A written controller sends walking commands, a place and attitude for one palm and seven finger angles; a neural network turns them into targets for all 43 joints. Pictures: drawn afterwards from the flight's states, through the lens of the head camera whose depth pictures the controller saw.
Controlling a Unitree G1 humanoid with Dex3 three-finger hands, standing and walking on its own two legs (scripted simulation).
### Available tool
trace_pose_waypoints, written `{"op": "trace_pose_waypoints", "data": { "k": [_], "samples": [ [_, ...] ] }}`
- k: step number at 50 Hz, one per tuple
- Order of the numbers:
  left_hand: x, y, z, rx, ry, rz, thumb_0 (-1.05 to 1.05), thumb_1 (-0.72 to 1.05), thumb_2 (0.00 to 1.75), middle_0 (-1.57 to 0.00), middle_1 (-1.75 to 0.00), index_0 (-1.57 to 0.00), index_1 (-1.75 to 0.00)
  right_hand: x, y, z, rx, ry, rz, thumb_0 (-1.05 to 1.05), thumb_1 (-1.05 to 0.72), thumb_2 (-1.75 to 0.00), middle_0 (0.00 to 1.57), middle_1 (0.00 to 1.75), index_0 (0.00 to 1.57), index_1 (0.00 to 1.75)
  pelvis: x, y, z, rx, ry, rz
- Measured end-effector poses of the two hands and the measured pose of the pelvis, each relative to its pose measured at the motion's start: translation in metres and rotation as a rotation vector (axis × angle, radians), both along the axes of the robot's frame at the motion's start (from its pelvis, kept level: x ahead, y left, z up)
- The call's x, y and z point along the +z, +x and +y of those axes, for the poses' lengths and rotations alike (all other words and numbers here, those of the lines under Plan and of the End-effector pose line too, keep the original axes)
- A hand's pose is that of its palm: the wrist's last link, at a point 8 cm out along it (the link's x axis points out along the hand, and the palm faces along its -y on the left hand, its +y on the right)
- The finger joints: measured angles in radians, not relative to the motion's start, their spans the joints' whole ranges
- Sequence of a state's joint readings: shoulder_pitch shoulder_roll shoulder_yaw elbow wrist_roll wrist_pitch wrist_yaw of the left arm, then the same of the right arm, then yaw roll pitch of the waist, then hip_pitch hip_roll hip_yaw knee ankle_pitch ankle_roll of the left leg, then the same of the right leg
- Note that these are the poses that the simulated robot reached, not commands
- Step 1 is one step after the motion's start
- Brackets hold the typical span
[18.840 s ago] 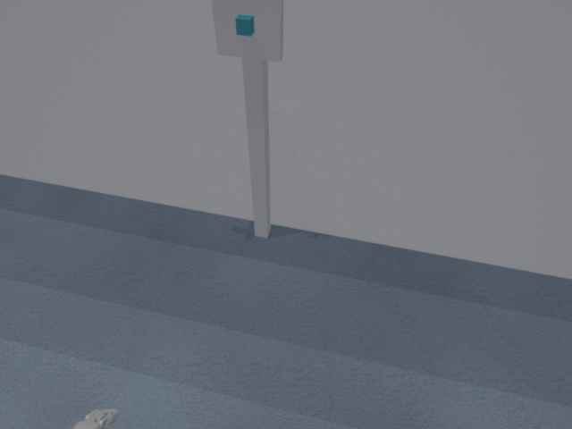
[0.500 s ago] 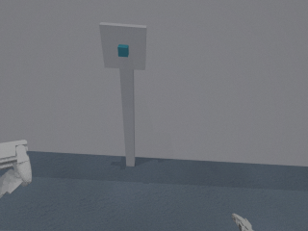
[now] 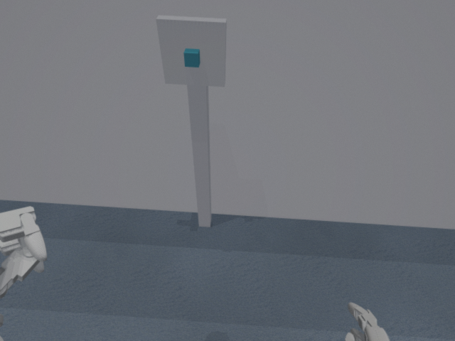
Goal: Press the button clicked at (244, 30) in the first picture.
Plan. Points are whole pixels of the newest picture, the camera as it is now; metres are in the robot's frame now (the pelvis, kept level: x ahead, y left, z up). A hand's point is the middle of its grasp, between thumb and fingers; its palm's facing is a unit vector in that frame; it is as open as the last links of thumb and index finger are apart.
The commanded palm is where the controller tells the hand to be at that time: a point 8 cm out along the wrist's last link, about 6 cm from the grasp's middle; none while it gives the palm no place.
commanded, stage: let the arm hang, fingers relaxed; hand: left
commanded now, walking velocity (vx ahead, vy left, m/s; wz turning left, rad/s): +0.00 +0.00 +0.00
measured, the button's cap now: (192, 57) +0.78 +0.16 +0.15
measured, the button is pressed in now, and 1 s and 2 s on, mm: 0 0 0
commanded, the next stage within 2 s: stand and wait in 1.16 s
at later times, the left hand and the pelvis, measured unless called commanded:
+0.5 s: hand out of the picture -0.05 +0.20 -0.18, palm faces +0.02 -0.98 -0.21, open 4.2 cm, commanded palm none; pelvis -0.05 +0.00 +0.00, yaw +3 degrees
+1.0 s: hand out of the picture +0.05 +0.24 -0.15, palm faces +0.03 -0.95 -0.31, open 7.3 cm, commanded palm none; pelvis -0.02 +0.00 +0.01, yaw +3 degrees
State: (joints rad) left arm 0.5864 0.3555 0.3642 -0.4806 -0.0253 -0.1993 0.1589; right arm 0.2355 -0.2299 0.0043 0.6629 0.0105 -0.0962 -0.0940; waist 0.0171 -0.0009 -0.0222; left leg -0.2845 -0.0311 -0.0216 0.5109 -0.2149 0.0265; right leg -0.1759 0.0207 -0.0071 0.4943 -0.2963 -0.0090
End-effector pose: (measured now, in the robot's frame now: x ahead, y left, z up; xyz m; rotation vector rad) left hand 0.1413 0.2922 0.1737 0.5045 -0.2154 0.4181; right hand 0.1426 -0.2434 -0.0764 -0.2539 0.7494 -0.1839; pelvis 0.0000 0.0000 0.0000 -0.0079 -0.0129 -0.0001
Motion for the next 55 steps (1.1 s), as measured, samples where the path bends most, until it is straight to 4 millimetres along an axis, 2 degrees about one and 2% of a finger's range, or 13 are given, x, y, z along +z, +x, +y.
{"op": "trace_pose_waypoints", "data": {
  "k": [4, 6, 9, 11, 14, 19, 23, 27, 33, 38, 45, 49, 55],
  "samples": [
    [-0.016, 0.007, -0.008, -0.059, -0.031, 0.050, 0.02, 0.89, 0.90, -1.31, -1.50, -1.31, -1.50, 0.005, 0.000, 0.006, 0.032, 0.018, -0.037, 0.02, -0.90, -0.90, 0.20, 0.30, 0.20, 0.30, 0.002, -0.008, 0.001, 0.003, -0.001, 0.004],
    [-0.059, 0.019, -0.008, -0.098, -0.070, 0.224, 0.01, 0.89, 0.90, -1.30, -1.50, -1.30, -1.50, -0.005, 0.000, 0.005, 0.077, 0.036, -0.001, 0.01, -0.90, -0.90, 0.20, 0.30, 0.20, 0.30, -0.001, -0.015, 0.003, 0.017, -0.004, 0.013],
    [-0.149, 0.017, -0.007, -0.078, -0.174, 0.607, 0.01, 0.90, 0.90, -1.27, -1.47, -1.27, -1.47, -0.021, -0.008, -0.001, 0.085, 0.045, 0.074, 0.01, -0.90, -0.90, 0.20, 0.30, 0.21, 0.30, -0.005, -0.027, 0.006, 0.024, -0.007, 0.015],
    [-0.202, -0.003, -0.013, -0.056, -0.243, 0.836, 0.01, 0.90, 0.90, -1.22, -1.43, -1.23, -1.43, -0.027, -0.020, -0.007, 0.069, 0.040, 0.116, 0.01, -0.90, -0.90, 0.20, 0.30, 0.21, 0.30, -0.007, -0.032, 0.005, 0.025, -0.005, 0.009],
    [-0.261, -0.048, -0.028, -0.029, -0.348, 1.088, 0.01, 0.90, 0.90, -1.15, -1.35, -1.15, -1.35, -0.031, -0.047, -0.018, 0.038, 0.016, 0.199, 0.01, -0.90, -0.90, 0.20, 0.30, 0.21, 0.30, -0.008, -0.038, 0.002, 0.028, -0.004, -0.005],
    [-0.314, -0.127, -0.054, 0.027, -0.507, 1.362, 0.02, 0.90, 0.90, -0.99, -1.18, -0.99, -1.18, -0.037, -0.104, -0.032, -0.011, -0.037, 0.397, 0.01, -0.90, -0.90, 0.20, 0.30, 0.21, 0.30, -0.006, -0.042, -0.002, 0.041, -0.014, -0.025],
    [-0.322, -0.176, -0.050, 0.129, -0.572, 1.471, 0.02, 0.90, 0.90, -0.86, -1.03, -0.85, -1.04, -0.040, -0.145, -0.035, -0.033, -0.047, 0.547, 0.01, -0.90, -0.90, 0.20, 0.30, 0.20, 0.30, -0.002, -0.045, -0.004, 0.050, -0.017, -0.025],
    [-0.316, -0.212, -0.037, 0.218, -0.574, 1.547, 0.02, 0.90, 0.90, -0.72, -0.88, -0.71, -0.89, -0.045, -0.168, -0.033, -0.050, -0.031, 0.627, 0.01, -0.90, -0.90, 0.20, 0.30, 0.20, 0.30, 0.001, -0.045, -0.004, 0.053, -0.017, -0.025],
    [-0.302, -0.228, -0.015, 0.315, -0.531, 1.584, 0.01, 0.91, 0.90, -0.50, -0.64, -0.50, -0.64, -0.056, -0.172, -0.026, -0.065, 0.014, 0.638, 0.01, -0.90, -0.90, 0.20, 0.30, 0.20, 0.30, 0.002, -0.042, -0.003, 0.051, -0.015, -0.038],
    [-0.300, -0.203, -0.002, 0.322, -0.497, 1.544, 0.01, 0.91, 0.90, -0.34, -0.46, -0.34, -0.47, -0.062, -0.163, -0.020, -0.073, 0.034, 0.615, 0.01, -0.90, -0.90, 0.20, 0.30, 0.20, 0.30, 0.000, -0.036, 0.000, 0.051, -0.022, -0.048],
    [-0.296, -0.134, -0.001, 0.240, -0.480, 1.421, 0.01, 0.91, 0.90, -0.24, -0.34, -0.24, -0.34, -0.058, -0.147, -0.014, -0.063, 0.036, 0.604, 0.01, -0.90, -0.90, 0.20, 0.30, 0.21, 0.30, 0.003, -0.025, 0.003, 0.044, -0.002, -0.035],
    [-0.291, -0.104, -0.007, 0.202, -0.472, 1.375, 0.01, 0.91, 0.90, -0.21, -0.32, -0.22, -0.32, -0.055, -0.129, -0.018, -0.053, 0.031, 0.589, 0.01, -0.90, -0.90, 0.20, 0.30, 0.21, 0.30, 0.007, -0.018, 0.002, 0.045, 0.007, -0.017],
    [-0.286, -0.082, -0.017, 0.182, -0.460, 1.367, 0.01, 0.91, 0.90, -0.21, -0.31, -0.21, -0.31, -0.051, -0.093, -0.030, -0.054, 0.022, 0.530, 0.01, -0.90, -0.90, 0.20, 0.30, 0.21, 0.30, 0.010, -0.005, -0.003, 0.040, 0.011, -0.010]
  ]
}}
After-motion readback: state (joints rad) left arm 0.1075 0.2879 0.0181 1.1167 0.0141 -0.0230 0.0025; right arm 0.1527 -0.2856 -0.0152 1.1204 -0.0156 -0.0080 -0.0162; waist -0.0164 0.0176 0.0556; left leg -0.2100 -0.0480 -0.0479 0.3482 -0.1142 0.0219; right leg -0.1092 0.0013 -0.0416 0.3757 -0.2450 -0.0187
